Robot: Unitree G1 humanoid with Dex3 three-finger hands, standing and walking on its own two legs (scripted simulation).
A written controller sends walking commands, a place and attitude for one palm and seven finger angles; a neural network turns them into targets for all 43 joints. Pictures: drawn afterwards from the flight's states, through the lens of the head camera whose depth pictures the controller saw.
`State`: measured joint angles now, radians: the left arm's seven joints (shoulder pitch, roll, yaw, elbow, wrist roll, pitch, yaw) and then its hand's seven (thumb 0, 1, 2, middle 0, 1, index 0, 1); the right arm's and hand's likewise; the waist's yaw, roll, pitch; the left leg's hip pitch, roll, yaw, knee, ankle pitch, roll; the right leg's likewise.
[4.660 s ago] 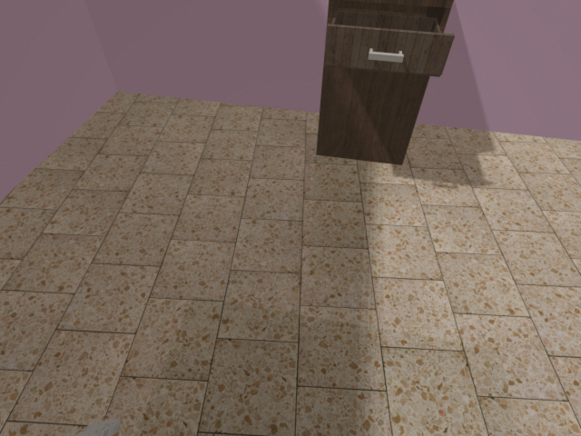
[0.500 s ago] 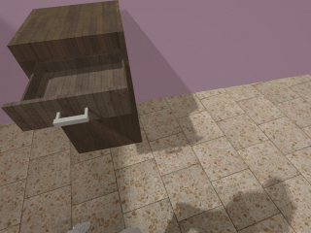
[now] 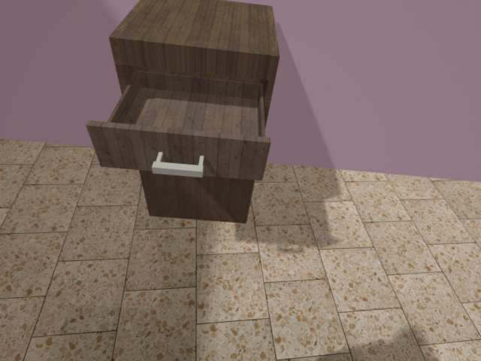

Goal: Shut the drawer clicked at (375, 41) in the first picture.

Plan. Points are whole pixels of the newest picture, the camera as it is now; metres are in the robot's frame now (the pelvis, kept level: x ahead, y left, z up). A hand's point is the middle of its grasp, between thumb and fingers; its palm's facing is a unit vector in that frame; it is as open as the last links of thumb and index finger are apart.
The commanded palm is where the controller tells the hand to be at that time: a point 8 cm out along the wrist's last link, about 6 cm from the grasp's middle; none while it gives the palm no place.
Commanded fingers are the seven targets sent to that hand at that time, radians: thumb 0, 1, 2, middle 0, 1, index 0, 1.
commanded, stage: take the last steps up to it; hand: left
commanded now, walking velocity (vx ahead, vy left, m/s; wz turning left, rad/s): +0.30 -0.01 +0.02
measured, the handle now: (179, 163) +0.56 +0.20 -0.05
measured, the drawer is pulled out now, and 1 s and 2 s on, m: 0.30 0.30 0.30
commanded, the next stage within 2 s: come to a stop and stand still in 0.78 s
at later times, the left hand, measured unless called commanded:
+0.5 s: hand (191, 302) +0.27 +0.11 -0.17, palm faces -0.03 -0.98 -0.19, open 7.4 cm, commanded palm none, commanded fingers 0.00 0.90 0.90 -0.20 -0.30 -0.20 -0.30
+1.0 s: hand (178, 349) +0.18 +0.12 -0.19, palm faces +0.13 -0.98 -0.12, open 7.4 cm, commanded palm none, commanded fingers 0.00 0.90 0.90 -0.20 -0.30 -0.20 -0.30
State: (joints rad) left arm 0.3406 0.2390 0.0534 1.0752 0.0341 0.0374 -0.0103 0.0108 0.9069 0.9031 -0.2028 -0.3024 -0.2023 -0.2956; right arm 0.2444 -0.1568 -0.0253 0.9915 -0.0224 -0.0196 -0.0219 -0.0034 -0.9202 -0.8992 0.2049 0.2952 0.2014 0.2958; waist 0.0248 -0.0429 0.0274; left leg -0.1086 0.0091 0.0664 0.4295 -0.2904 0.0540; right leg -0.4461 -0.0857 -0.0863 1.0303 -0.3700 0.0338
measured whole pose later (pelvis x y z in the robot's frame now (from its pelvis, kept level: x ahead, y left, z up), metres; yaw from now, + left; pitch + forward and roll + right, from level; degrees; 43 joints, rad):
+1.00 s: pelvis +0.26 -0.02 -0.01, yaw +0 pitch -2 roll -1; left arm 0.40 0.14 0.01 1.17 0.01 -0.02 0.03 0.01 0.91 0.90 -0.20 -0.30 -0.20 -0.30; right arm 0.13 -0.13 -0.01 1.05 -0.02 -0.04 -0.02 0.00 -0.91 -0.90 0.20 0.29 0.20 0.29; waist 0.07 -0.06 0.06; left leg -0.27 0.04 0.13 0.53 -0.23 0.04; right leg -0.15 -0.05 -0.12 0.61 -0.45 0.02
